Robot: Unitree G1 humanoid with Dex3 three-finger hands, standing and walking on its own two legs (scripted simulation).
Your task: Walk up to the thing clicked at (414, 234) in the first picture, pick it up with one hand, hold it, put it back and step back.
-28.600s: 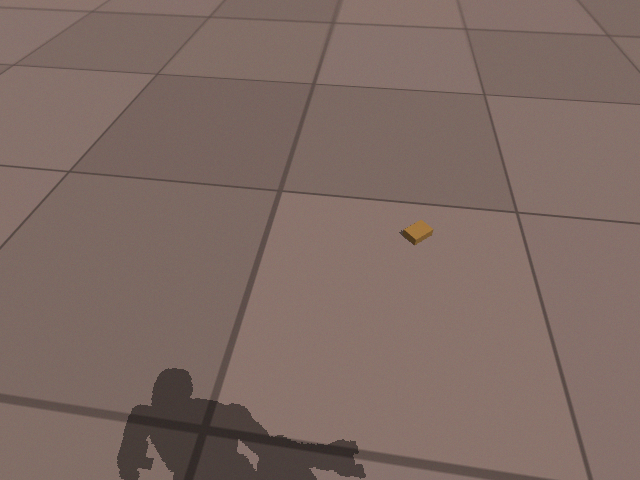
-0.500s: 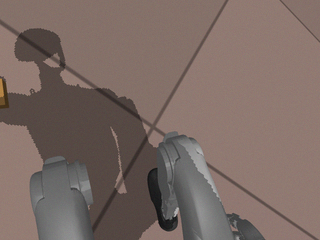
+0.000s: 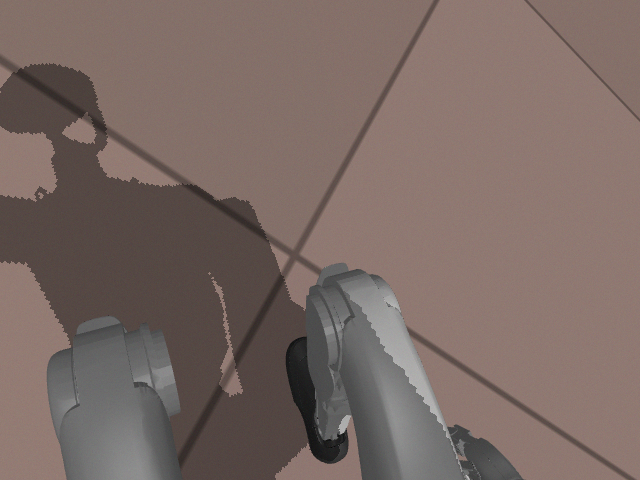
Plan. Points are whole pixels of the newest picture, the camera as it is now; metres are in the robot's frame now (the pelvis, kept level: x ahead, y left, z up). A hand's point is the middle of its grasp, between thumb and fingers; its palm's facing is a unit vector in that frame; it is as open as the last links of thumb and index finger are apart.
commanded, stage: rise first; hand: left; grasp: from above
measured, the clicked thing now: out of the picture +0.49 +0.36 -0.30
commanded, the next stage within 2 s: none
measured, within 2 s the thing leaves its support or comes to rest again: neither
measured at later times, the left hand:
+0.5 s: hand out of the picture +0.44 +0.39 -0.18, palm faces -0.43 -0.11 -0.89, open 13.3 cm
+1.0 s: hand out of the picture +0.44 +0.39 -0.17, palm faces -0.44 -0.10 -0.89, open 13.3 cm
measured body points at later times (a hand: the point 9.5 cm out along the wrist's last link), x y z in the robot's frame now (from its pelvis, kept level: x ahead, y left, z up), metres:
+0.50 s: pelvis +0.00 +0.00 +0.00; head +0.25 +0.13 +0.35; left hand +0.46 +0.40 -0.13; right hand +0.07 -0.27 -0.07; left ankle +0.06 +0.12 -0.28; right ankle +0.12 -0.15 -0.28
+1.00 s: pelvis +0.00 +0.00 +0.00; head +0.25 +0.12 +0.35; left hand +0.46 +0.39 -0.12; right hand +0.07 -0.28 -0.07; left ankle +0.06 +0.12 -0.28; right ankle +0.12 -0.15 -0.28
